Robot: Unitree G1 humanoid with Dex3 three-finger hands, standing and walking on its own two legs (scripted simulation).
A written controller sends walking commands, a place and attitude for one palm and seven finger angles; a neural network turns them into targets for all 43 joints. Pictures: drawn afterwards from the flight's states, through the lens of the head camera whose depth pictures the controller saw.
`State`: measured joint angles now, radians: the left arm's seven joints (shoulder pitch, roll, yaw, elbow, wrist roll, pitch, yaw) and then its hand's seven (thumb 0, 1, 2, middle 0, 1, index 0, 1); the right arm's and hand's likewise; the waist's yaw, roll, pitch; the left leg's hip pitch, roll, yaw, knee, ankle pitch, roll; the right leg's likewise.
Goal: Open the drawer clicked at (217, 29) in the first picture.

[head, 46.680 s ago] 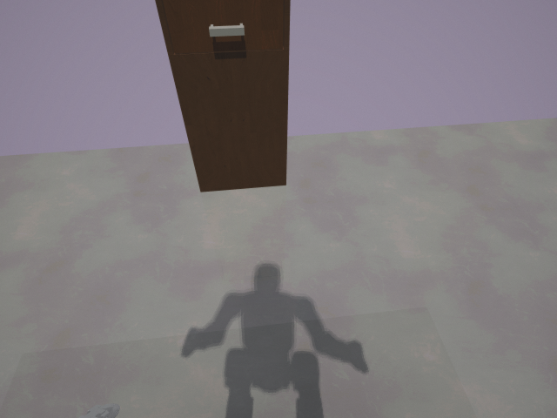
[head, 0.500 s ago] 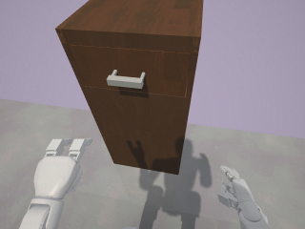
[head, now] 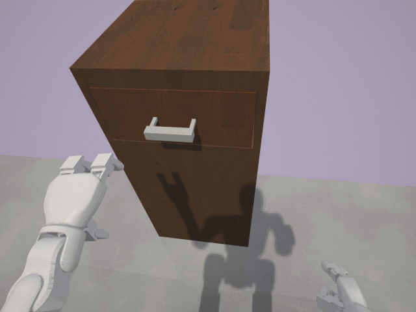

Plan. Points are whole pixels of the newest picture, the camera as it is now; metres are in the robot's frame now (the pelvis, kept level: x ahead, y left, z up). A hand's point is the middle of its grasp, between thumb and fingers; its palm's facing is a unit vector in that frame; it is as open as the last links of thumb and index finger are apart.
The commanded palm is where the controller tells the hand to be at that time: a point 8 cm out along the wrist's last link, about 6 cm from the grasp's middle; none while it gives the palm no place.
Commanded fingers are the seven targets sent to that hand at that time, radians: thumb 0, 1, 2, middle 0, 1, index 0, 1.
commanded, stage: raise the hand with hooked fingers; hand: left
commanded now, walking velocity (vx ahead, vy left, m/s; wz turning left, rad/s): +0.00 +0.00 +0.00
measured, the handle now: (171, 127) +0.52 +0.17 +0.05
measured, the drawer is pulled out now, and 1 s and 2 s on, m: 0.00 0.00 0.00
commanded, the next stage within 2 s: move the hooked fingers above the handle in 0.76 s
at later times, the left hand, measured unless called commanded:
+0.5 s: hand (81, 163) +0.30 +0.26 +0.16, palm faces +0.05 -0.05 -1.00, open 13.9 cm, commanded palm +0.26 +0.25 +0.21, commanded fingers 0.00 -0.50 0.30 -0.30 -1.20 -0.30 -1.20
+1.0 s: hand (94, 181) +0.28 +0.23 +0.14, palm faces +0.01 -0.05 -1.00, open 13.9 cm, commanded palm +0.26 +0.24 +0.21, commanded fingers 0.00 -0.50 0.30 -0.30 -1.20 -0.30 -1.20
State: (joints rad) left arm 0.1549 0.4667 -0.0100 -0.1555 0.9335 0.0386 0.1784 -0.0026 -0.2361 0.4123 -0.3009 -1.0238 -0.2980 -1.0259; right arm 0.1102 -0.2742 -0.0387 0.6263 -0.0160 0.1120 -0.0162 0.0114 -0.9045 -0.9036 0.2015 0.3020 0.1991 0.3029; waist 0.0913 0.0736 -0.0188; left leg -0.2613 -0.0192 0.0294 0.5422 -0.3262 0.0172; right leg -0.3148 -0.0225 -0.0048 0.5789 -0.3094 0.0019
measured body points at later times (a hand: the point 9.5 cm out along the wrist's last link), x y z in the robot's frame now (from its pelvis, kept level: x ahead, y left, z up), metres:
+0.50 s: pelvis -0.01 +0.01 +0.01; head +0.00 -0.03 +0.46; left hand +0.29 +0.26 +0.22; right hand +0.19 -0.20 -0.10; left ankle -0.03 +0.11 -0.73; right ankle -0.01 -0.12 -0.73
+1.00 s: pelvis -0.03 -0.01 +0.01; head -0.02 -0.05 +0.46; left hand +0.27 +0.23 +0.19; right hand +0.17 -0.22 -0.10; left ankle -0.03 +0.11 -0.73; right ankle -0.01 -0.12 -0.73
